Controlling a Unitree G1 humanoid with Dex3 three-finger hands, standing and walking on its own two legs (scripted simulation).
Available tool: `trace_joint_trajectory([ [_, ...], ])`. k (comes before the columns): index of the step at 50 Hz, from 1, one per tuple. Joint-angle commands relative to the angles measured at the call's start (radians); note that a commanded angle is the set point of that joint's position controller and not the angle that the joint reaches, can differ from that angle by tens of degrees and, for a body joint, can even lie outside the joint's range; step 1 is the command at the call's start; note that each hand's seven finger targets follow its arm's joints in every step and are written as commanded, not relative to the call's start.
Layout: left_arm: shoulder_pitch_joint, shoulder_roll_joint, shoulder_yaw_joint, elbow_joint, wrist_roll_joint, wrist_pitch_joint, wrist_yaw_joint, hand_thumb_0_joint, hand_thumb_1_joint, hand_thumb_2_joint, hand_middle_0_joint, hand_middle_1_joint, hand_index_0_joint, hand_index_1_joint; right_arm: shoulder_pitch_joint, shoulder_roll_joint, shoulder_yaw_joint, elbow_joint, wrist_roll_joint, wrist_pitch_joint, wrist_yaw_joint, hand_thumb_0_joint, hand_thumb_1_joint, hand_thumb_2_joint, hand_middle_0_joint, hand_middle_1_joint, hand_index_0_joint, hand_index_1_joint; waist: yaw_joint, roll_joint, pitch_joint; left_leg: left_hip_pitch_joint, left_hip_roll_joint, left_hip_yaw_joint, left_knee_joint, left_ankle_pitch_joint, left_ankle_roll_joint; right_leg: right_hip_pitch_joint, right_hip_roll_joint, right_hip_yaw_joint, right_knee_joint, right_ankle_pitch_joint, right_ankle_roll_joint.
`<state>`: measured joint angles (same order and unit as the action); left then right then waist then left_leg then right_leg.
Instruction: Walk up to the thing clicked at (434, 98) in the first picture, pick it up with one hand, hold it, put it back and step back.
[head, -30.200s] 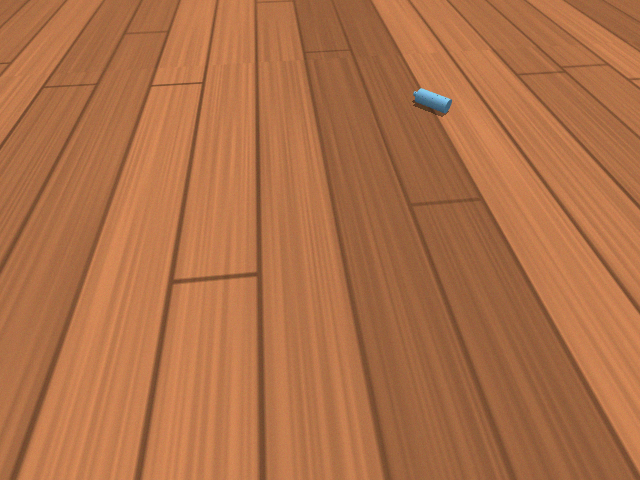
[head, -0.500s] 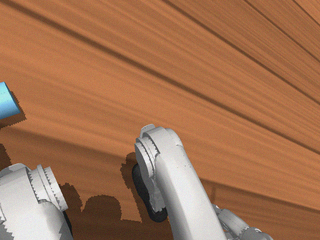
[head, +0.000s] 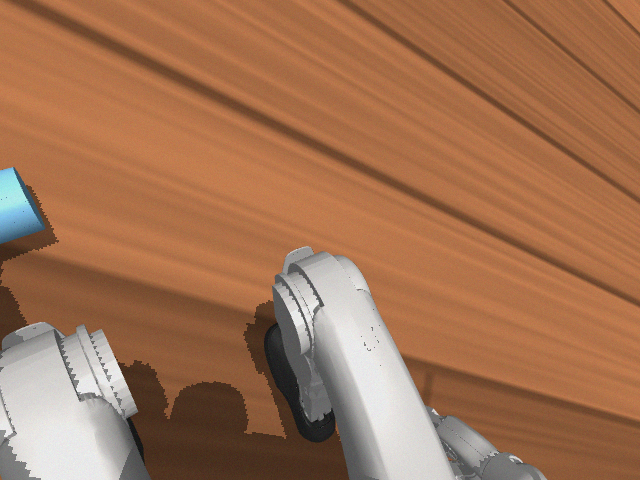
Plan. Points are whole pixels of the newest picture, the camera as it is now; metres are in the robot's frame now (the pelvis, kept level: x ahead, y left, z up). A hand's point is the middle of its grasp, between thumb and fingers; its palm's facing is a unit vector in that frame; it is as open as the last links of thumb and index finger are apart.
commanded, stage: close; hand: left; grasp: from above
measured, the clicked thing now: out of the picture +0.43 +0.33 -0.26
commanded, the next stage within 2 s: settle in 0.48 s
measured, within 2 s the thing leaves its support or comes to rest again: leaves its support in 0.90 s
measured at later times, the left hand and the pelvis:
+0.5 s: hand out of the picture +0.42 +0.31 -0.25, palm faces -0.43 -0.17 -0.89, open 11.0 cm; pelvis +0.00 +0.00 +0.00, yaw +0 degrees
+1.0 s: hand out of the picture +0.42 +0.32 -0.23, palm faces -0.38 -0.17 -0.91, open 11.0 cm; pelvis +0.00 +0.00 +0.00, yaw +1 degrees
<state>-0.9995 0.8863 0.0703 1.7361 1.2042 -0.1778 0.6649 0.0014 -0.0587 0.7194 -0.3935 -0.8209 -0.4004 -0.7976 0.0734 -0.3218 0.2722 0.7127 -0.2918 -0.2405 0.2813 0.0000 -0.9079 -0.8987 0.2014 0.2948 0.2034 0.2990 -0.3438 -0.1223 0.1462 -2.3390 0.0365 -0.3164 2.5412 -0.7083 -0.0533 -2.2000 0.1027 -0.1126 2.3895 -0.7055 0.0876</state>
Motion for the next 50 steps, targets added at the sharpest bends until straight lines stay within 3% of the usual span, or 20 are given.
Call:
trace_joint_trajectory([
  [1,-0.192,0.147,0.006,-0.056,-0.008,-0.003,0.021,0.0,0.061,0.697,-0.498,-0.79,-0.516,-0.77,0.18,-0.308,-0.092,0.009,0.009,-0.006,-0.008,0.0,-0.901,-0.903,0.199,0.3,0.199,0.3,-0.039,0.449,-0.608,0.466,0.022,0.15,-0.261,0.184,0.048,0.309,0.021,-0.173,-0.21,0.274,-0.096],
  [3,-0.179,0.145,0.001,-0.036,-0.006,-0.004,0.022,0.0,0.08,0.726,-0.519,-0.79,-0.532,-0.777,0.182,-0.312,-0.09,0.007,0.006,-0.002,-0.012,0.0,-0.901,-0.904,0.199,0.3,0.199,0.3,-0.054,0.422,-0.601,0.451,0.025,0.156,-0.245,0.178,0.054,0.331,0.026,-0.162,-0.223,0.284,-0.09],
  [7,-0.171,0.163,0.015,-0.047,-0.01,-0.003,0.022,0.0,0.142,0.724,-0.574,-0.771,-0.585,-0.76,0.18,-0.311,-0.089,0.013,0.006,-0.005,-0.015,0.0,-0.902,-0.904,0.199,0.3,0.199,0.3,-0.037,0.433,-0.607,0.457,0.023,0.158,-0.25,0.178,0.053,0.335,0.026,-0.161,-0.229,0.276,-0.091],
  [8,-0.205,0.158,-0.001,-0.047,-0.006,-0.006,0.02,0.0,0.17,0.718,-0.589,-0.77,-0.602,-0.755,0.179,-0.31,-0.084,0.012,0.005,-0.01,-0.012,0.0,-0.902,-0.903,0.199,0.3,0.199,0.3,-0.054,0.432,-0.581,0.452,0.022,0.152,-0.252,0.164,0.051,0.304,0.017,-0.172,-0.216,0.257,-0.093],
  [9,-0.164,0.168,0.018,-0.038,-0.012,-0.005,0.021,0.0,0.17,0.714,-0.591,-0.771,-0.605,-0.757,0.178,-0.317,-0.09,0.014,0.004,-0.005,-0.017,0.0,-0.902,-0.904,0.199,0.3,0.199,0.3,-0.041,0.428,-0.609,0.465,0.024,0.154,-0.261,0.172,0.052,0.344,0.027,-0.162,-0.229,0.267,-0.094],
  [12,-0.218,0.173,0.009,-0.068,-0.008,-0.008,0.022,0.0,0.227,0.724,-0.63,-0.775,-0.644,-0.76,0.172,-0.316,-0.088,0.007,0.006,-0.005,-0.018,0.0,-0.9,-0.904,0.199,0.3,0.199,0.3,-0.047,0.433,-0.603,0.453,0.024,0.152,-0.252,0.156,0.053,0.314,0.02,-0.167,-0.221,0.25,-0.094],
  [19,-0.181,0.162,0.008,-0.027,-0.005,-0.001,0.022,0.0,0.302,0.73,-0.69,-0.748,-0.701,-0.736,0.183,-0.312,-0.081,0.006,0.001,-0.002,-0.018,0.0,-0.897,-0.902,0.199,0.3,0.199,0.3,-0.053,0.417,-0.605,0.462,0.023,0.155,-0.245,0.199,0.055,0.342,0.023,-0.163,-0.222,0.301,-0.089],
  [24,-0.182,0.169,0.004,-0.028,-0.011,0.0,0.022,0.0,0.368,0.732,-0.753,-0.727,-0.759,-0.72,0.166,-0.321,-0.086,0.002,0.007,-0.002,-0.025,0.0,-0.899,-0.903,0.199,0.3,0.199,0.3,-0.053,0.431,-0.565,0.443,0.024,0.15,-0.266,0.119,0.052,0.307,0.023,-0.162,-0.232,0.214,-0.096],
  [28,-0.186,0.174,0.01,-0.041,-0.003,-0.001,0.02,0.0,0.422,0.688,-0.794,-0.692,-0.804,-0.681,0.175,-0.322,-0.083,0.0,-0.001,0.0,-0.023,0.0,-0.899,-0.902,0.199,0.3,0.199,0.3,-0.045,0.446,-0.597,0.466,0.022,0.145,-0.271,0.153,0.047,0.312,0.02,-0.172,-0.219,0.243,-0.096],
  [29,-0.187,0.17,0.002,-0.021,-0.005,0.0,0.02,0.0,0.425,0.716,-0.805,-0.699,-0.809,-0.694,0.17,-0.318,-0.08,-0.011,0.0,0.0,-0.024,0.0,-0.9,-0.903,0.199,0.3,0.199,0.3,-0.058,0.407,-0.574,0.442,0.024,0.148,-0.254,0.141,0.053,0.312,0.023,-0.164,-0.225,0.245,-0.091],
  [31,-0.203,0.181,0.011,-0.043,-0.006,0.001,0.02,0.0,0.382,0.749,-0.819,-0.735,-0.83,-0.725,0.18,-0.324,-0.079,-0.007,0.003,0.0,-0.022,0.0,-0.919,-0.906,0.199,0.3,0.199,0.3,-0.054,0.419,-0.598,0.451,0.023,0.147,-0.251,0.173,0.053,0.318,0.02,-0.168,-0.22,0.272,-0.089],
  [34,-0.182,0.186,0.024,-0.04,-0.016,0.01,0.013,0.0,0.367,0.745,-0.815,-0.723,-0.821,-0.718,0.186,-0.315,-0.084,0.0,0.005,0.007,-0.024,0.0,-0.923,-0.908,0.199,0.3,0.199,0.3,-0.039,0.439,-0.605,0.452,0.023,0.154,-0.262,0.175,0.052,0.337,0.022,-0.157,-0.228,0.271,-0.092],
  [35,-0.201,0.2,0.036,-0.089,-0.014,0.01,0.012,0.0,0.364,0.744,-0.811,-0.725,-0.819,-0.719,0.182,-0.313,-0.085,0.0,0.005,0.008,-0.025,0.0,-0.921,-0.907,0.199,0.3,0.199,0.3,-0.023,0.471,-0.645,0.475,0.023,0.151,-0.27,0.185,0.048,0.33,0.021,-0.164,-0.218,0.274,-0.096],
  [38,-0.222,0.206,0.053,-0.154,-0.013,0.016,0.008,0.0,0.378,0.756,-0.826,-0.72,-0.83,-0.717,0.189,-0.31,-0.1,0.008,0.007,0.017,-0.026,0.0,-0.92,-0.907,0.199,0.3,0.199,0.3,-0.013,0.525,-0.716,0.523,0.023,0.154,-0.273,0.224,0.041,0.345,0.02,-0.163,-0.202,0.305,-0.102],
  [40,-0.216,0.187,0.041,-0.141,-0.001,0.021,0.003,0.0,0.38,0.76,-0.827,-0.724,-0.829,-0.723,0.191,-0.303,-0.107,0.012,0.004,0.016,-0.017,0.0,-0.922,-0.908,0.199,0.3,0.199,0.3,-0.03,0.529,-0.679,0.503,0.022,0.163,-0.263,0.214,0.044,0.326,0.018,-0.159,-0.198,0.302,-0.103],
  [44,-0.245,0.219,0.093,-0.306,0.002,0.023,0.002,0.0,0.423,0.795,-0.859,-0.729,-0.858,-0.731,0.202,-0.304,-0.145,0.021,0.024,0.026,-0.017,0.0,-0.919,-0.907,0.199,0.3,0.199,0.3,0.012,0.583,-0.766,0.535,0.017,0.175,-0.268,0.233,0.04,0.308,0.01,-0.146,-0.203,0.304,-0.114],
  [46,-0.243,0.142,0.047,-0.351,0.0,0.032,-0.019,0.0,0.439,0.778,-0.862,-0.732,-0.864,-0.731,0.193,-0.3,-0.176,0.019,0.039,0.028,-0.011,0.0,-0.919,-0.907,0.199,0.3,0.199,0.3,0.008,0.611,-0.798,0.562,0.018,0.18,-0.271,0.245,0.036,0.279,0.01,-0.142,-0.192,0.314,-0.116],
  [47,-0.209,0.105,0.029,-0.288,-0.005,0.042,-0.027,0.0,0.452,0.758,-0.876,-0.723,-0.879,-0.722,0.198,-0.292,-0.183,0.022,0.044,0.028,-0.007,0.0,-0.921,-0.908,0.199,0.3,0.199,0.3,-0.007,0.561,-0.735,0.519,0.016,0.185,-0.266,0.209,0.043,0.266,0.011,-0.137,-0.204,0.289,-0.114],
  [49,-0.238,0.163,0.09,-0.437,-0.01,0.047,-0.033,0.0,0.485,0.762,-0.884,-0.73,-0.894,-0.72,0.232,-0.303,-0.214,0.03,0.063,0.034,-0.008,0.0,-0.913,-0.905,0.199,0.3,0.199,0.3,0.043,0.611,-0.844,0.571,0.01,0.187,-0.286,0.254,0.038,0.28,0.001,-0.132,-0.207,0.317,-0.116],
  [50,-0.243,0.082,0.033,-0.485,-0.019,0.052,-0.052,0.0,0.5,0.759,-0.903,-0.727,-0.912,-0.72,0.213,-0.279,-0.217,0.011,0.073,0.037,-0.003,0.0,-0.916,-0.906,0.199,0.3,0.199,0.3,0.055,0.648,-0.877,0.597,0.007,0.191,-0.301,0.271,0.033,0.26,-0.002,-0.129,-0.195,0.321,-0.125],
])
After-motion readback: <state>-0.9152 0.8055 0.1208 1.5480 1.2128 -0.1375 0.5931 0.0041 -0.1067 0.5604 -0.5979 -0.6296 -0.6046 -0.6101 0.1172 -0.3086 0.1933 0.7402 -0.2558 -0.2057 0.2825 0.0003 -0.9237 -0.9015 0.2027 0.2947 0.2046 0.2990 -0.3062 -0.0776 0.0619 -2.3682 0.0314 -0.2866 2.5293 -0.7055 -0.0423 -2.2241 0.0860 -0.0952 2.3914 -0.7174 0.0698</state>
